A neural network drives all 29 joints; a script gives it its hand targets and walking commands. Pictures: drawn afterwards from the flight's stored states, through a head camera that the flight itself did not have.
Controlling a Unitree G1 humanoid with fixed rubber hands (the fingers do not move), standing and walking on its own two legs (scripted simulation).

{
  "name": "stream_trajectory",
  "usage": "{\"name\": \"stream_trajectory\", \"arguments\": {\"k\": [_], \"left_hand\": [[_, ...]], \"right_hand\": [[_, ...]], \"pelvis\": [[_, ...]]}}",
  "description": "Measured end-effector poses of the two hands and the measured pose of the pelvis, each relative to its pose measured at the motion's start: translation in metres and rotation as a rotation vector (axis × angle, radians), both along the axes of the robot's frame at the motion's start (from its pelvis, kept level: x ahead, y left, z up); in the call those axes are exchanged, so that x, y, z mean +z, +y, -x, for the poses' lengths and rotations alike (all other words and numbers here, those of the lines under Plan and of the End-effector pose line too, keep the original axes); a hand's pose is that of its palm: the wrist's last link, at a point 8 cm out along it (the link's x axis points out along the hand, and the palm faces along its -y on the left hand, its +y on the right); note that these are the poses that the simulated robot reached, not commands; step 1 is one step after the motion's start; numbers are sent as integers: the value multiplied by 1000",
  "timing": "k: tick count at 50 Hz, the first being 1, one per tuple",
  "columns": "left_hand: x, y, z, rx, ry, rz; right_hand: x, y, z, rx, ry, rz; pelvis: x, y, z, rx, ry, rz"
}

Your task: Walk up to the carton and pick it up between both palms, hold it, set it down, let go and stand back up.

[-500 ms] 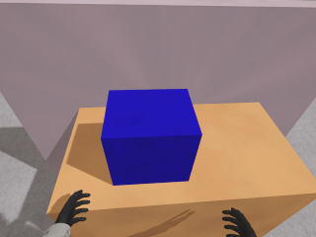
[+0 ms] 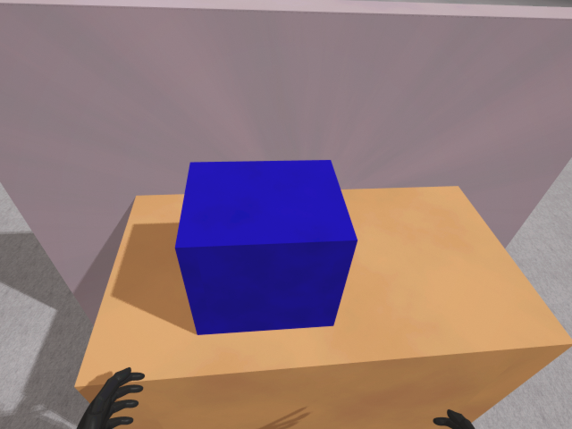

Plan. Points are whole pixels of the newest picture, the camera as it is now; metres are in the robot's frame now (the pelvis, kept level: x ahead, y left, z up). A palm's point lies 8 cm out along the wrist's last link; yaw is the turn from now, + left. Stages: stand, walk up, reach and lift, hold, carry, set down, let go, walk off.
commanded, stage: stand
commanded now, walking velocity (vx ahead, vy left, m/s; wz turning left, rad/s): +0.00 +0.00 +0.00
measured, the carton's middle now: (264, 247) +0.45 +0.02 -0.01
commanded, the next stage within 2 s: none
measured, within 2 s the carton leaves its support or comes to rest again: neither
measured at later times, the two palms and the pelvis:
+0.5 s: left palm out of the picture +0.05 +0.28 -0.10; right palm out of the picture +0.06 -0.24 -0.10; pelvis -0.04 +0.02 +0.00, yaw +1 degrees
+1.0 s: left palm out of the picture +0.05 +0.29 -0.11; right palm out of the picture +0.06 -0.23 -0.10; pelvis -0.03 +0.03 -0.01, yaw +0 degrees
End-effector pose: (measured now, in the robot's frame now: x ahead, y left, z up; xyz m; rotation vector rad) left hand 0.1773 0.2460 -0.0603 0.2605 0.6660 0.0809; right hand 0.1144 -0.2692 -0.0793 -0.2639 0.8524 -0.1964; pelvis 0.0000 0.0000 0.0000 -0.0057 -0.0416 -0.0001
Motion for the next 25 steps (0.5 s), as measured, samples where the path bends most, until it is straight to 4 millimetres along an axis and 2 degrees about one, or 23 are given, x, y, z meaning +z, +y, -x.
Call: {"name": "stream_trajectory", "arguments": {"k": [15, 25], "left_hand": [[-29, 29, 92, 71, 204, -33], [-41, 38, 126, 80, 266, -29]], "right_hand": [[-14, 19, 38, 42, 71, -30], [-16, 25, 56, 47, 87, -19]], "pelvis": [[-2, 9, 28, 11, -10, 6], [-4, 17, 40, 10, -9, 6]]}}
